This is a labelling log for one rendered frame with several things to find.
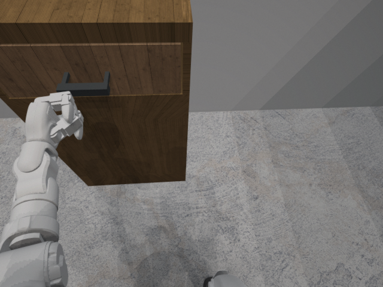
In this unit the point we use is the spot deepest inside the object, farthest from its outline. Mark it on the handle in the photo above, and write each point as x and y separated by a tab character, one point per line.
85	89

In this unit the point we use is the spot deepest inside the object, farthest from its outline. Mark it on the robot left hand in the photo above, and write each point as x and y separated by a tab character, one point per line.
42	123

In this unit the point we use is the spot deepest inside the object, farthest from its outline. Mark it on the left robot forearm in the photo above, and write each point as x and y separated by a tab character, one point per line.
33	216

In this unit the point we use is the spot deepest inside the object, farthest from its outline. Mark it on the right robot shin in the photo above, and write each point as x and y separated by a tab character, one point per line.
220	272

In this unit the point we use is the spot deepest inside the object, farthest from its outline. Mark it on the left robot upper arm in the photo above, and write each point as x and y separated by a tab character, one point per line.
39	265

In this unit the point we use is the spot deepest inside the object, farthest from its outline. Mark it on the drawer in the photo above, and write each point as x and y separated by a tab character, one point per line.
35	70

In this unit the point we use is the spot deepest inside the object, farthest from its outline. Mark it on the robot right thigh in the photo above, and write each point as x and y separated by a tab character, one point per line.
226	280

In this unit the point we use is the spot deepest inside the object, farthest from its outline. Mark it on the cabinet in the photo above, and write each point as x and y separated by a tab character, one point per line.
127	138

